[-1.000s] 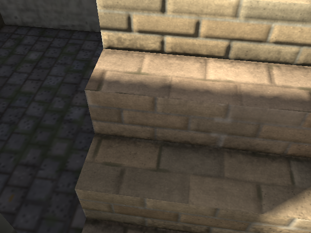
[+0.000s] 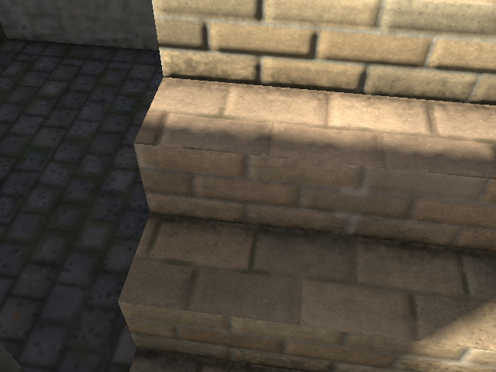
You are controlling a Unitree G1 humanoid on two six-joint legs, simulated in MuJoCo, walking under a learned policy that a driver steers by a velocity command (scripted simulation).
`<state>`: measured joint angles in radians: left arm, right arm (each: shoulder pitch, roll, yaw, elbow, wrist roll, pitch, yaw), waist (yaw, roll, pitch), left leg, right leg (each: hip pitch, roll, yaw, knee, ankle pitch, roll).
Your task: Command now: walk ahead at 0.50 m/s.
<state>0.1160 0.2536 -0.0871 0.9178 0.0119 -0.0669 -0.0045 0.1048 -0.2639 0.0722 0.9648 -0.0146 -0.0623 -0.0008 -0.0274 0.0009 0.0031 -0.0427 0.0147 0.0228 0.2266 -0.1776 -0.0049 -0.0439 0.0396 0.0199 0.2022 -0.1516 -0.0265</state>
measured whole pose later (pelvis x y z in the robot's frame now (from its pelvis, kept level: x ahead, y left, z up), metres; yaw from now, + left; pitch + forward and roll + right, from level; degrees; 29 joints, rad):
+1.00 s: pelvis +0.00 +0.00 +0.00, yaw +0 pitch -1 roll +0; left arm 0.12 0.25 -0.08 0.92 0.01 -0.07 0.00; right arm 0.11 -0.26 0.07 0.97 -0.01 -0.06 0.00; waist -0.03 0.00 0.01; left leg -0.05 0.02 0.02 0.24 -0.18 -0.01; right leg -0.05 0.04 0.02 0.22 -0.16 -0.02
